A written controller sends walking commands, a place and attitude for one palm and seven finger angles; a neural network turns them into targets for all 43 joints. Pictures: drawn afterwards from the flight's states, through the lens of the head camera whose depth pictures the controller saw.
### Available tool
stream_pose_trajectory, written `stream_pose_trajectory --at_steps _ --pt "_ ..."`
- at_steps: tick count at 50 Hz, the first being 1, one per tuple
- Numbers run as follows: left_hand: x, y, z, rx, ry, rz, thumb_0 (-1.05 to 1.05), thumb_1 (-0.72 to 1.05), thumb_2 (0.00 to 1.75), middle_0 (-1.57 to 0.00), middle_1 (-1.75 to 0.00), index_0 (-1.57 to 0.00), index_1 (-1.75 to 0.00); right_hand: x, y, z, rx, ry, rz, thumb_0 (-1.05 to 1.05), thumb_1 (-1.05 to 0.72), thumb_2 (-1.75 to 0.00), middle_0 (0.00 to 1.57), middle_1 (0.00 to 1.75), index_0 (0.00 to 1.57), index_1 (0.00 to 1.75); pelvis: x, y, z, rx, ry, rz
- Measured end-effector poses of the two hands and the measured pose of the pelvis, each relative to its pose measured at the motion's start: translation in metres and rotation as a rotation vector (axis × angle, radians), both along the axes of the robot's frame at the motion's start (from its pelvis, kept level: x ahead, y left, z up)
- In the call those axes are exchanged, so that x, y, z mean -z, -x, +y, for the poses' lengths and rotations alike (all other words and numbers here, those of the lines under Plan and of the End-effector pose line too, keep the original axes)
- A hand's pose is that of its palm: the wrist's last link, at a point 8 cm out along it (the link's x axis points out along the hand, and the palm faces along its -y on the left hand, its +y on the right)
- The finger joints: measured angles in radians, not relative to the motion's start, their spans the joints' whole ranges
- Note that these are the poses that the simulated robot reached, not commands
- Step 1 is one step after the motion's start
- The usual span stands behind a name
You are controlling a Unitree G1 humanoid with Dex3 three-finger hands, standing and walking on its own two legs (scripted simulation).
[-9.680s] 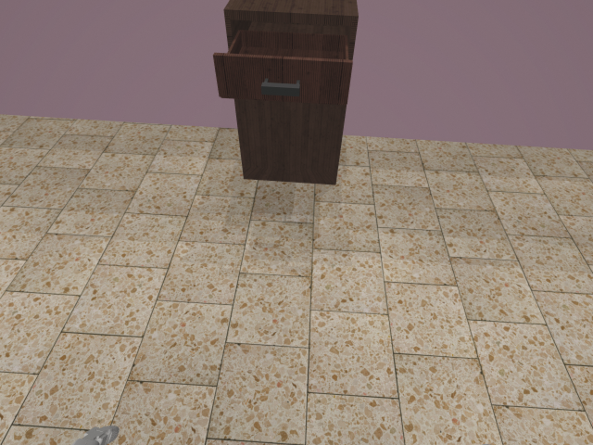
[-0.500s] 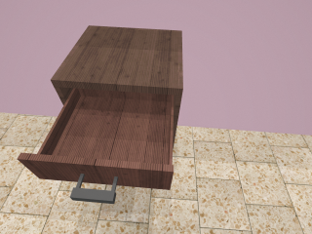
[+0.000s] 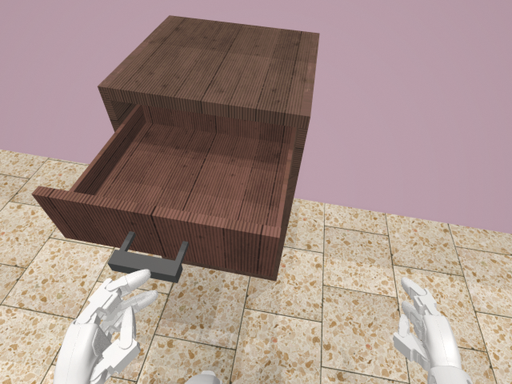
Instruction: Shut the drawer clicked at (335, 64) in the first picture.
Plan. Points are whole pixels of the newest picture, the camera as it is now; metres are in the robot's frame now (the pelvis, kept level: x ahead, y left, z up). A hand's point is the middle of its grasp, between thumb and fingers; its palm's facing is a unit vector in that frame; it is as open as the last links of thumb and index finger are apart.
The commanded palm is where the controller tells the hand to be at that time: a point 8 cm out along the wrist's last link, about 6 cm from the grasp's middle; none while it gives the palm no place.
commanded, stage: raise the hand and make a fist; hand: left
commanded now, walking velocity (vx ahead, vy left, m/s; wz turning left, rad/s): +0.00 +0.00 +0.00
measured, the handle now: (151, 254) +0.33 +0.22 -0.02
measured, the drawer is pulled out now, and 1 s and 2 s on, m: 0.29 0.29 0.29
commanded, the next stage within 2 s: bring the fist close to the handle in 1.46 s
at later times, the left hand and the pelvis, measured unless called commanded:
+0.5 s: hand (117, 339) +0.17 +0.20 +0.03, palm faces -0.08 -1.00 -0.05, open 3.5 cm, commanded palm +0.13 +0.26 +0.05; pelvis +0.00 +0.00 -0.01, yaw -1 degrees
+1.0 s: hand (91, 350) +0.15 +0.21 +0.07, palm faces -0.05 -1.00 -0.03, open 3.3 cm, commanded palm +0.10 +0.26 +0.08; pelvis +0.00 +0.05 -0.01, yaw -1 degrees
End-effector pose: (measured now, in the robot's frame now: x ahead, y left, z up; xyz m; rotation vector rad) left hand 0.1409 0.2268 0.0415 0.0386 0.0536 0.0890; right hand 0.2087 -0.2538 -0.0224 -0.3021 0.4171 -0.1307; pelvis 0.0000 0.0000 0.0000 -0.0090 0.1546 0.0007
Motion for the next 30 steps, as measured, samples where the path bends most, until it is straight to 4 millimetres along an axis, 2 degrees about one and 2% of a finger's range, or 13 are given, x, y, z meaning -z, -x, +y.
stream_pose_trajectory --at_steps 3,6,10,16,20,23,27,30 --pt "0.001 0.0 0.005 0.063 -0.08 -0.111 0.02 0.91 0.9 -0.53 -0.66 -0.51 -0.64 0.017 -0.011 0.007 -0.042 -0.032 -0.033 0.01 -0.91 -0.9 0.19 0.3 0.2 0.3 0.019 0.012 -0.008 -0.003 0.006 0.032" --pt "0.013 -0.005 0.007 0.147 -0.089 -0.074 0.01 0.9 0.9 -0.59 -0.73 -0.58 -0.71 0.037 -0.008 0.017 -0.058 -0.085 -0.022 0.01 -0.91 -0.9 0.19 0.3 0.2 0.3 0.032 0.02 -0.014 -0.007 0.01 0.04" --pt "0.018 -0.012 0.009 0.179 -0.028 0.034 0.02 0.9 0.9 -0.67 -0.81 -0.67 -0.81 0.06 0.014 0.027 -0.024 -0.151 0.054 0.02 -0.91 -0.9 0.2 0.3 0.2 0.3 0.032 0.02 -0.017 -0.011 0.014 0.031" --pt "-0.005 -0.022 0.02 0.114 -0.024 0.029 0.02 0.9 0.9 -0.79 -0.94 -0.79 -0.94 0.076 0.059 0.023 0.079 -0.172 0.203 0.02 -0.91 -0.9 0.2 0.3 0.2 0.3 0.02 0.009 -0.014 -0.003 0.01 0.028" --pt "-0.005 -0.024 0.028 0.127 -0.041 0.077 0.02 0.9 0.9 -0.87 -1.03 -0.87 -1.02 0.078 0.077 0.011 0.146 -0.15 0.259 0.02 -0.91 -0.9 0.2 0.3 0.2 0.3 0.014 0.005 -0.007 0.007 0.006 0.033" --pt "0.002 -0.02 0.031 0.155 -0.025 0.129 0.02 0.9 0.9 -0.93 -1.09 -0.93 -1.09 0.072 0.082 0.003 0.179 -0.12 0.26 0.02 -0.91 -0.9 0.2 0.3 0.2 0.3 0.011 0.003 0.0 0.015 0.007 0.036" --pt "-0.001 -0.012 0.032 0.163 -0.003 0.118 0.02 0.91 0.9 -1.01 -1.18 -1.01 -1.18 0.057 0.075 0.001 0.186 -0.079 0.218 0.02 -0.91 -0.9 0.2 0.3 0.2 0.3 0.008 0.0 0.01 0.021 0.014 0.039" --pt "-0.01 -0.007 0.033 0.15 -0.002 0.061 0.02 0.91 0.9 -1.07 -1.24 -1.07 -1.24 0.046 0.062 0.007 0.163 -0.063 0.174 0.02 -0.91 -0.9 0.2 0.3 0.2 0.3 0.007 -0.002 0.017 0.019 0.022 0.039"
